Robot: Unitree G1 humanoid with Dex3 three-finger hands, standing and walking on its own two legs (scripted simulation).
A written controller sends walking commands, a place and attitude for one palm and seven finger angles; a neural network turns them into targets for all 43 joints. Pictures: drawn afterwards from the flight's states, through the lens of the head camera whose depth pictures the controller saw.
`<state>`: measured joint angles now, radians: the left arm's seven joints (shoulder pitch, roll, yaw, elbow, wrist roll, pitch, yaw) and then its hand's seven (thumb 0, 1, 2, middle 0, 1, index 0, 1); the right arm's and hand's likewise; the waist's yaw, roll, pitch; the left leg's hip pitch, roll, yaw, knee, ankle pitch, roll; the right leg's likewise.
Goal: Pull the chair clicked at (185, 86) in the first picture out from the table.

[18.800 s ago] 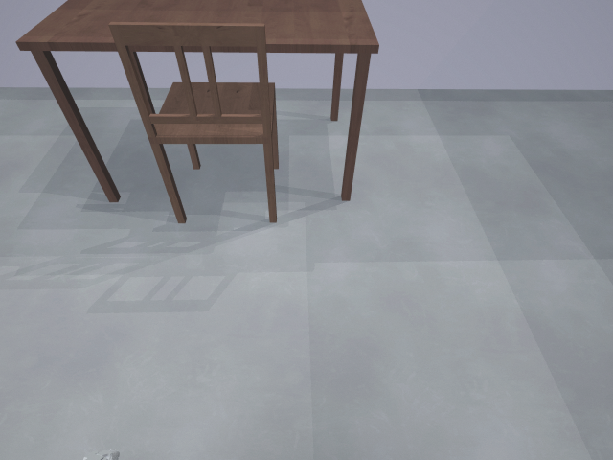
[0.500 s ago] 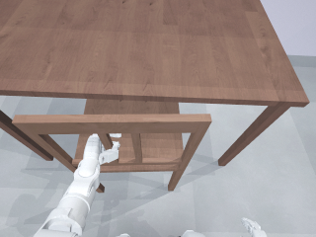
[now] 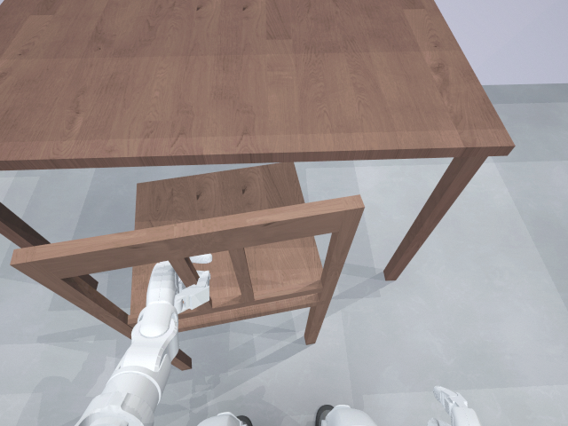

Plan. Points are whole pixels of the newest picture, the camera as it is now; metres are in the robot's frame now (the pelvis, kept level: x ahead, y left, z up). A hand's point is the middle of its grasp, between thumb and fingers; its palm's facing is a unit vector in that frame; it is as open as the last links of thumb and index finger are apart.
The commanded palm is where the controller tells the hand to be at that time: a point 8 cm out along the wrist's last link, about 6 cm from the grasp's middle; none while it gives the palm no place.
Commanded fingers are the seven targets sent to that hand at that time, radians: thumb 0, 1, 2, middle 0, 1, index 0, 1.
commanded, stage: step backward, pulling the chair out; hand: left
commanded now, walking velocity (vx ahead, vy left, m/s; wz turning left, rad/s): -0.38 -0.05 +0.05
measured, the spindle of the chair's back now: (193, 283) +0.34 +0.16 -0.10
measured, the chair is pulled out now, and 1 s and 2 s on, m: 0.11 0.24 0.44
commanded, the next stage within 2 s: none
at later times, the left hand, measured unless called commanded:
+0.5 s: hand (205, 327) +0.26 +0.12 -0.07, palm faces +0.02 -0.99 -0.15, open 5.3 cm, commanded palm +0.24 +0.17 -0.07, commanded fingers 0.00 0.90 0.90 -0.50 -1.45 -0.50 -1.45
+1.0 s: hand (198, 381) +0.19 +0.12 -0.07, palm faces -0.04 -0.99 -0.14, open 5.3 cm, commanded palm +0.17 +0.17 -0.07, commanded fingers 0.00 0.90 0.90 -0.50 -1.45 -0.50 -1.45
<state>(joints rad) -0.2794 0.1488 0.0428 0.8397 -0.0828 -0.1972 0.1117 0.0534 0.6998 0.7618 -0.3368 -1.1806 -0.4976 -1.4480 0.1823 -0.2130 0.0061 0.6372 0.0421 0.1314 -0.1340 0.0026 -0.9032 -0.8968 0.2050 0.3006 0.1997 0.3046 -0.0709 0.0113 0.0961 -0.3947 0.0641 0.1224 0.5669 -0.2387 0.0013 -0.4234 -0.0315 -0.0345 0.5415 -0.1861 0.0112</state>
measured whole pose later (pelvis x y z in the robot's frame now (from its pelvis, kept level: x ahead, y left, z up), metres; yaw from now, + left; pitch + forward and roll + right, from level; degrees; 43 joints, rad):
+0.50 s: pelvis -0.06 +0.00 -0.01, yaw +1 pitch +2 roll +0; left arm -0.32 0.13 -0.01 0.88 -0.06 -0.20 0.11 0.03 0.69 0.75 -0.31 -1.19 -0.50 -1.45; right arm 0.23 -0.22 0.00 0.68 0.03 0.05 -0.11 0.00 -0.90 -0.90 0.20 0.30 0.20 0.30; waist -0.04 0.01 0.10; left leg -0.40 0.03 0.04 0.62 -0.26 0.00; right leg -0.42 -0.04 -0.03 0.63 -0.22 0.00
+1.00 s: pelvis -0.12 +0.01 +0.00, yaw -2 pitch +4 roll -1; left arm -0.25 0.13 -0.04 0.74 -0.04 -0.17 0.09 0.02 0.69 0.76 -0.26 -1.21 -0.50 -1.45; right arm 0.17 -0.20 0.00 0.67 0.00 0.04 -0.07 0.00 -0.91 -0.90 0.20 0.30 0.20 0.30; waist -0.01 0.01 0.13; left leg -0.35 0.06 0.02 0.56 -0.27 -0.02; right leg -0.32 -0.02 -0.05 0.59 -0.29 -0.01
